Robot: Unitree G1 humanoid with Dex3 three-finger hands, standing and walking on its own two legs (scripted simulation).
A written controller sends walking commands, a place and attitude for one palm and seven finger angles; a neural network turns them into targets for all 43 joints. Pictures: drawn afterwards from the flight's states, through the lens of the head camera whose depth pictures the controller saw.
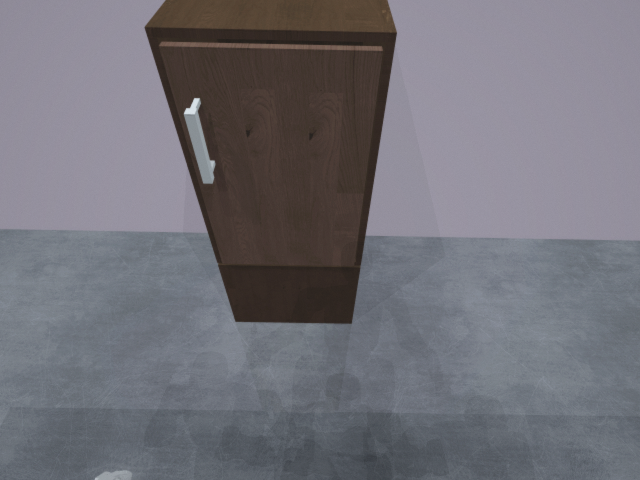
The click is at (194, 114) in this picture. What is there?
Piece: cupboard door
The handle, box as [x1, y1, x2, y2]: [184, 98, 215, 183]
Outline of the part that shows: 194,98 191,106 189,108 186,108 184,116 203,183 212,183 212,171 215,164 214,161 209,160 197,113 200,101 199,98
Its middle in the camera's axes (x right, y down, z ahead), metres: -0.23 -0.18 +0.75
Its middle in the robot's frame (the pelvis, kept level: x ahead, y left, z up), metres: +0.68 +0.27 +0.03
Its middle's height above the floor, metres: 0.80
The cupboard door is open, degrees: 0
